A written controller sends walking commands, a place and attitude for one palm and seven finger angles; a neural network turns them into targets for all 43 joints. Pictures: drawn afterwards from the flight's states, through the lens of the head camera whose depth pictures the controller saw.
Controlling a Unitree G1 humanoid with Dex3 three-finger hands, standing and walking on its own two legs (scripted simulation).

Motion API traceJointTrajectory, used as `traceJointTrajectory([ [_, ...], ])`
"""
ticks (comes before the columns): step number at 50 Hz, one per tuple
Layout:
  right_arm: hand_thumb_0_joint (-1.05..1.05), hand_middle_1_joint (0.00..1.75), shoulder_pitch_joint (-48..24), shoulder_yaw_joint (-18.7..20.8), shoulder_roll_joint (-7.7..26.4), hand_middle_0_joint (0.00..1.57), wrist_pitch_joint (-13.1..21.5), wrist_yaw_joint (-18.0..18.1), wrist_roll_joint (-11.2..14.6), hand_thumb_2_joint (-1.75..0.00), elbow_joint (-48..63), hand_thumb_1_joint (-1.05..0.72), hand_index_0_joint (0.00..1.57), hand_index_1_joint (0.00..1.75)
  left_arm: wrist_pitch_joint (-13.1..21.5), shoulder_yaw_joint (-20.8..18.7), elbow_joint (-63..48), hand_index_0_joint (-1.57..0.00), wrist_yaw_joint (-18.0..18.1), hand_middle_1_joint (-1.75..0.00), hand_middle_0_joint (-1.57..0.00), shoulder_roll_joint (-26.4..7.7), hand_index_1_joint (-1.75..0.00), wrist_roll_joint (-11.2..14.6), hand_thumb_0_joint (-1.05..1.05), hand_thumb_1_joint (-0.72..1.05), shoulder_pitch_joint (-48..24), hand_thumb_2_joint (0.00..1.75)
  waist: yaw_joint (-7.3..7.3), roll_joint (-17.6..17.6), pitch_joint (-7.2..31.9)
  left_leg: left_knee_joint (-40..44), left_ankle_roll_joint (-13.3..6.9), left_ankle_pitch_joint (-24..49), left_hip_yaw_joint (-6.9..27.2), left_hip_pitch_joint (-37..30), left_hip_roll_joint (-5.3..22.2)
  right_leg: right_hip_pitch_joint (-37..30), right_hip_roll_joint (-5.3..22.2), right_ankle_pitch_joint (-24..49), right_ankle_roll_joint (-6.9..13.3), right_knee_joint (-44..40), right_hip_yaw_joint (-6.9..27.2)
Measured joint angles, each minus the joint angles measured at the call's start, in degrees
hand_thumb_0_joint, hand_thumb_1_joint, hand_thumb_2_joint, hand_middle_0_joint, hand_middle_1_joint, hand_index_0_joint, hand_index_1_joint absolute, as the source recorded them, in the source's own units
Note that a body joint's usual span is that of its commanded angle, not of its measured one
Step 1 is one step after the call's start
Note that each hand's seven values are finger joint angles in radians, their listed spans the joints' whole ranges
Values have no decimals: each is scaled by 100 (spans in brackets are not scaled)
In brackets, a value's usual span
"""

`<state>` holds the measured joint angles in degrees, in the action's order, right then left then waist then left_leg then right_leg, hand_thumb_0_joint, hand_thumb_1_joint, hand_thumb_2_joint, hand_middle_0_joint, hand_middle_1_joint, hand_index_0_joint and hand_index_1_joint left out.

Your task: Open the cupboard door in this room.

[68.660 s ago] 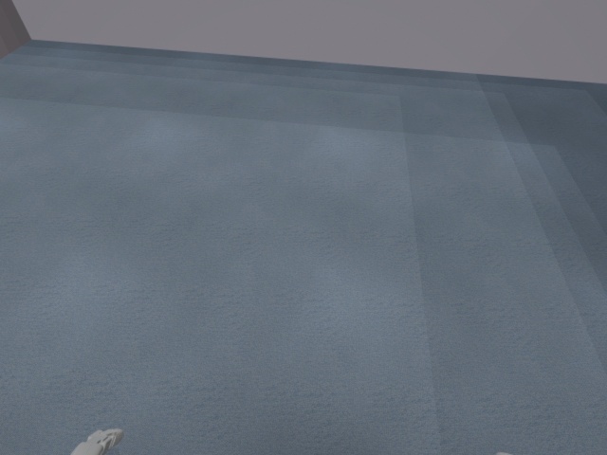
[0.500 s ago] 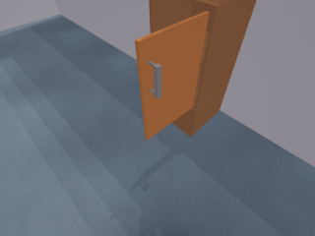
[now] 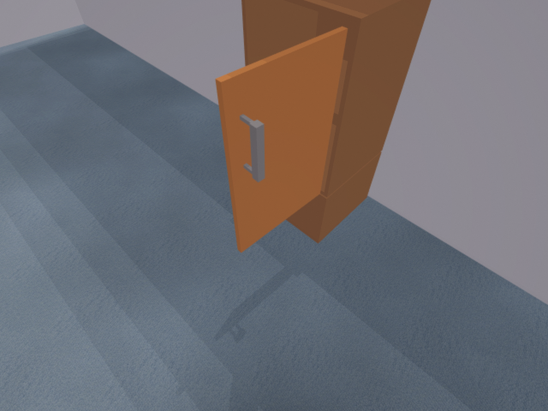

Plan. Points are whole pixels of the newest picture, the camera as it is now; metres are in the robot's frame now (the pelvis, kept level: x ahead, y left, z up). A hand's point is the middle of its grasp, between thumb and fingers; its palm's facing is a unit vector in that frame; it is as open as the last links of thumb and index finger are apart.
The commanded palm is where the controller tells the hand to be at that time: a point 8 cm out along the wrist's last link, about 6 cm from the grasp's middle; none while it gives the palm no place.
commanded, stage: look to check the result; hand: left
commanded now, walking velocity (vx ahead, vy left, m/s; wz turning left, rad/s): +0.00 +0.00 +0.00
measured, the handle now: (251, 148) +0.66 +0.08 -0.01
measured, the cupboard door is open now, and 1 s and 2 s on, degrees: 87 87 87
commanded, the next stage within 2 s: stand and wait in 0.46 s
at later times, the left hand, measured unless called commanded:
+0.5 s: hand out of the picture +0.04 +0.17 -0.17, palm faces +0.01 -0.97 -0.23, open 7.4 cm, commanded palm none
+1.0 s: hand out of the picture +0.04 +0.16 -0.17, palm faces +0.02 -0.98 -0.21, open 7.4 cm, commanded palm none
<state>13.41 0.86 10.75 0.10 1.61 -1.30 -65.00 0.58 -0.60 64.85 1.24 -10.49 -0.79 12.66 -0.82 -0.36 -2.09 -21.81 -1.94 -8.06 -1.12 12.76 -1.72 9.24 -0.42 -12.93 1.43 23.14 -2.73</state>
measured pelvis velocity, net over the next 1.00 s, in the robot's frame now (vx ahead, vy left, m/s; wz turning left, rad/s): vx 0.04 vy -0.02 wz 0.00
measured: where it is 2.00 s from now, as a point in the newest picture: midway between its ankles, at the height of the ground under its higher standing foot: outside the picture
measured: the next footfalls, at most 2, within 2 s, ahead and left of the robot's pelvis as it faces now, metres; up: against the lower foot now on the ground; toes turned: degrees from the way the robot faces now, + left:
none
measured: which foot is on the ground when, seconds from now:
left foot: down 0.00-1.00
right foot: down 0.00-1.00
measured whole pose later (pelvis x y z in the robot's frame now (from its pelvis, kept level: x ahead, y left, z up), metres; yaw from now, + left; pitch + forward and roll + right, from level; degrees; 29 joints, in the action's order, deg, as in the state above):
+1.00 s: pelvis +0.04 -0.02 +0.00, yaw +0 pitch -2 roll +0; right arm 13.6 -0.3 8.8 0.0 2.5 -1.1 -66.9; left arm 0.8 -0.2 66.0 2.1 -9.1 -0.3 15.3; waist -0.3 0.1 -2.5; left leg -20.6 -0.3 -11.4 -0.8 7.6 -0.5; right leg 3.1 -1.8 -15.0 2.8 19.5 -2.7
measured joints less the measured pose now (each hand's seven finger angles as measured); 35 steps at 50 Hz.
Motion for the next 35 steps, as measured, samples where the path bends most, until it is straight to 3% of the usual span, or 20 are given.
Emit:
traceJointTrajectory([
  [35, 1, 30, -142, -104, -84, 20, -1, 76, 21, -89, -159, -91, 20, 30, 25, 41, 129, -20, 70, -30, -20, 108, -30, 39, 0, 90, 156, 90, 60, 41, -42, 146, 142, -300, 27, -468, 104, -554, -121, -187, 115, -353, 6],
])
